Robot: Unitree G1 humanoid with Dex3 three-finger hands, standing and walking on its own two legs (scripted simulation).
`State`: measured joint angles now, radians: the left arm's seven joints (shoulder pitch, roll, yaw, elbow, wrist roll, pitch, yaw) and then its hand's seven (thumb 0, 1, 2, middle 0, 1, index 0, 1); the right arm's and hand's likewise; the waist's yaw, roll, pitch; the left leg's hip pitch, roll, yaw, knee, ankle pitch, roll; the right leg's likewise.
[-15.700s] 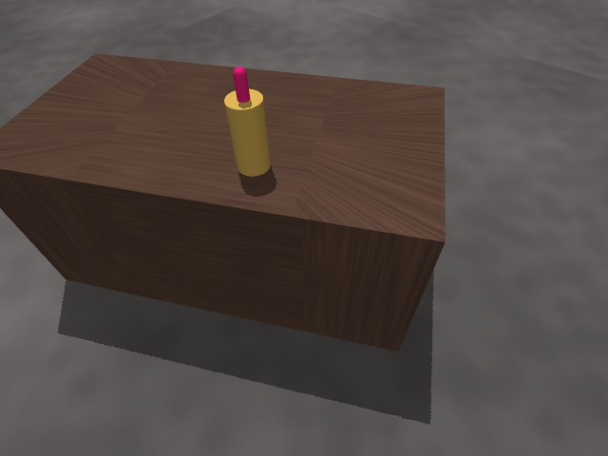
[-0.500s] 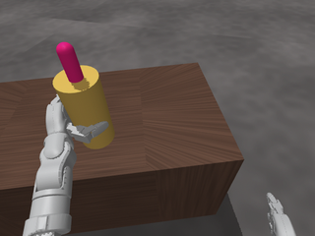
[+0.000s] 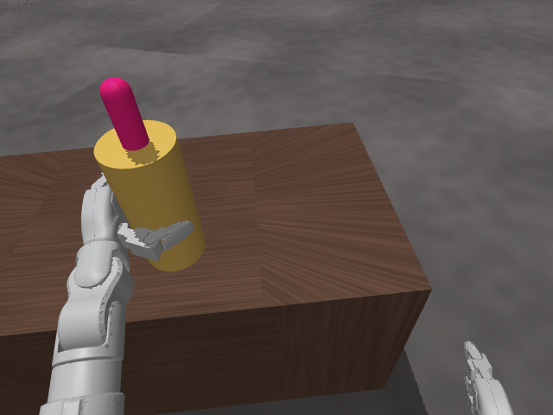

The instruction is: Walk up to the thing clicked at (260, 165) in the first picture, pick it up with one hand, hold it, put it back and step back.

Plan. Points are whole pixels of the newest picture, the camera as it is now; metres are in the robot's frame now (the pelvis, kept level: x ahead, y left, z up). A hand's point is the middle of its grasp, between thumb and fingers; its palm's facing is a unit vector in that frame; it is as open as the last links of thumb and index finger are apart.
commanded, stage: hold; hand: left
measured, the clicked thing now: (151, 182) +0.35 +0.16 +0.21
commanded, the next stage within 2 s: none
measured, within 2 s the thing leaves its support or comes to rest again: neither
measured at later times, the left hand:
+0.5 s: hand (156, 199) +0.36 +0.17 +0.18, palm faces +0.19 -0.98 +0.01, open 11.7 cm
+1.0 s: hand (153, 190) +0.36 +0.17 +0.19, palm faces +0.18 -0.98 +0.01, open 11.7 cm
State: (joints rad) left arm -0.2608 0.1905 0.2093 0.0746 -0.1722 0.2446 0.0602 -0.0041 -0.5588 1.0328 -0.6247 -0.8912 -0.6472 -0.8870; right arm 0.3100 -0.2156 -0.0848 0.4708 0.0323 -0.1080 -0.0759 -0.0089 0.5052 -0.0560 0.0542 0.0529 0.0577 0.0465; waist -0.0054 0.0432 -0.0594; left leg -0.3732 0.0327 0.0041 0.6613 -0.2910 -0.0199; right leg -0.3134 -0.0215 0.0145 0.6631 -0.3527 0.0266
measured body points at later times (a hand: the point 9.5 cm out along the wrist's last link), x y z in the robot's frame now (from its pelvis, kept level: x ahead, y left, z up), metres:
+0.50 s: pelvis +0.01 +0.00 +0.01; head -0.01 -0.02 +0.46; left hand +0.34 +0.22 +0.18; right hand +0.18 -0.26 -0.06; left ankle +0.04 +0.13 -0.72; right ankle +0.00 -0.14 -0.72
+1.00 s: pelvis +0.02 +0.00 +0.01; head +0.00 -0.02 +0.46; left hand +0.35 +0.22 +0.19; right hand +0.18 -0.26 -0.06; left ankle +0.04 +0.13 -0.72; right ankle +0.00 -0.14 -0.72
